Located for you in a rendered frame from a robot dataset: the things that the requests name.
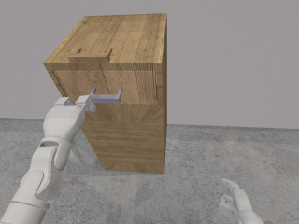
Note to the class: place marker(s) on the handle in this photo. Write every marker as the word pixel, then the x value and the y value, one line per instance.
pixel 106 98
pixel 89 57

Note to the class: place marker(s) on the cabinet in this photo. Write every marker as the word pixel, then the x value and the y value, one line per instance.
pixel 124 137

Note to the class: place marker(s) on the robot left hand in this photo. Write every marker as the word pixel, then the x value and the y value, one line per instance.
pixel 66 119

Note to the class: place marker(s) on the robot right hand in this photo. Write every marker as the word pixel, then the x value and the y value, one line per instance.
pixel 231 206

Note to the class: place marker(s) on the right robot forearm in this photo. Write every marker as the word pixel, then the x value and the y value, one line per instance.
pixel 248 217

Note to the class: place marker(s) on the drawer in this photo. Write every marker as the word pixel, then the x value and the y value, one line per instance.
pixel 138 86

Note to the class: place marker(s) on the left robot forearm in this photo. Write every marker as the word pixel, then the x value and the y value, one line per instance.
pixel 40 184

